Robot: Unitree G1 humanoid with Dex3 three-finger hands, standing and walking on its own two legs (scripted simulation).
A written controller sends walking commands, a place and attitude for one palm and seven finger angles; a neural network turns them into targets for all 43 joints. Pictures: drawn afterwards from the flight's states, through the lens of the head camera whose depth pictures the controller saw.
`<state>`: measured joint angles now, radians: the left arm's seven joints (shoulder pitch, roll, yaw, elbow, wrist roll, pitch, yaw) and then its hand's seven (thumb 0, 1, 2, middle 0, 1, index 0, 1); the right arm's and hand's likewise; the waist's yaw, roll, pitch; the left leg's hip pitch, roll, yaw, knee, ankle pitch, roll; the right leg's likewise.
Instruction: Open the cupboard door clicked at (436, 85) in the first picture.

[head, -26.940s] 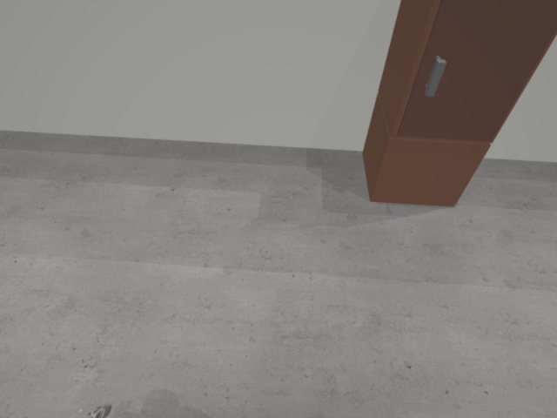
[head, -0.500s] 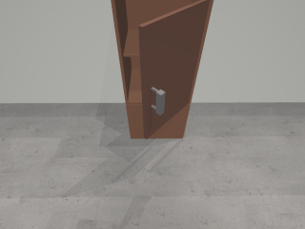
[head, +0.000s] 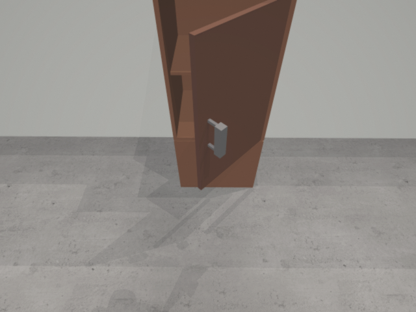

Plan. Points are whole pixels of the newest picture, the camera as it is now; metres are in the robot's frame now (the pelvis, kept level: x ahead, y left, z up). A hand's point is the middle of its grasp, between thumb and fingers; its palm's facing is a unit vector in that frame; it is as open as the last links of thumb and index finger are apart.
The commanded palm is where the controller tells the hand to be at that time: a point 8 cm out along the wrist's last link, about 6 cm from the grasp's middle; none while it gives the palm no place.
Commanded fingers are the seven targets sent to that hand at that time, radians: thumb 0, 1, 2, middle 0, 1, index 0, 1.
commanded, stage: look to check the result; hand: left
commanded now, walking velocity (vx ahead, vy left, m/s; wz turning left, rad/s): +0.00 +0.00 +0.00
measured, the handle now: (215, 137) +0.61 +0.02 -0.07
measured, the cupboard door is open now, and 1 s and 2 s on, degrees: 46 46 46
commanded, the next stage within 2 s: walk to a spot facing it in 0.18 s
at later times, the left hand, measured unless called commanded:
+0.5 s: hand out of the picture -0.01 +0.16 -0.18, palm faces +0.03 -0.98 -0.18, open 7.4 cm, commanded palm none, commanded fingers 0.00 0.90 0.90 -0.20 -0.30 -0.20 -0.30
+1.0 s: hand (147, 306) +0.17 +0.15 -0.16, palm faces -0.29 -0.91 -0.28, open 7.4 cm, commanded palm none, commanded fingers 0.00 0.90 0.90 -0.20 -0.30 -0.20 -0.30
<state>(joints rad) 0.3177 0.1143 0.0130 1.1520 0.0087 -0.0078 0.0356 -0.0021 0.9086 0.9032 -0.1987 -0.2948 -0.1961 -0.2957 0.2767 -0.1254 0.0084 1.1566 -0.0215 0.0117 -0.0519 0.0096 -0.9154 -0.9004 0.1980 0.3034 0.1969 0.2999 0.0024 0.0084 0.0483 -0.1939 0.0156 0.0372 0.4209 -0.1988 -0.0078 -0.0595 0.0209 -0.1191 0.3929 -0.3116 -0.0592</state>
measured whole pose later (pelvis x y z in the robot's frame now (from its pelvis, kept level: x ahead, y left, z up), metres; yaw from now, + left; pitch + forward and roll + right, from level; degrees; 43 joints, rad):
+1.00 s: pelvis -0.01 -0.02 -0.01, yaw -18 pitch +1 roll +1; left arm 0.09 0.24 0.09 0.92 0.03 0.05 -0.03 0.00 0.91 0.90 -0.20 -0.29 -0.19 -0.30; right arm 0.21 -0.20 -0.05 0.96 -0.04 0.02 -0.03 0.01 -0.90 -0.90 0.20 0.30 0.20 0.30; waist 0.00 0.03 0.13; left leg -0.25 0.19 0.28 0.59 -0.32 -0.06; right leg -0.34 -0.05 -0.06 0.65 -0.31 0.01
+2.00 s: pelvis +0.02 -0.12 +0.00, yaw -52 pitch +1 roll +1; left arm 0.23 0.20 0.06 0.94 0.03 0.00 -0.03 0.00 0.90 0.90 -0.20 -0.30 -0.20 -0.30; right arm 0.21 -0.25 -0.07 0.92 -0.03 0.04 0.00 0.01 -0.91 -0.90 0.20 0.30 0.20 0.30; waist 0.00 0.01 0.07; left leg -0.49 0.09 0.04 0.95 -0.34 -0.08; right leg -0.19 0.05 0.05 0.44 -0.27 -0.06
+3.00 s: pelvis +0.16 -0.51 +0.00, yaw -77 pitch +1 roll +0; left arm 0.35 0.17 0.04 1.09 0.01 -0.09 0.00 -0.01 0.93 0.90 -0.20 -0.29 -0.20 -0.30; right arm 0.11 -0.17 -0.05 0.99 -0.02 -0.01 0.01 0.01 -0.91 -0.90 0.20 0.30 0.19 0.30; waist 0.02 0.02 0.03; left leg -0.62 0.12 0.06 0.89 -0.16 -0.04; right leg 0.00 0.10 -0.07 0.29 -0.30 -0.11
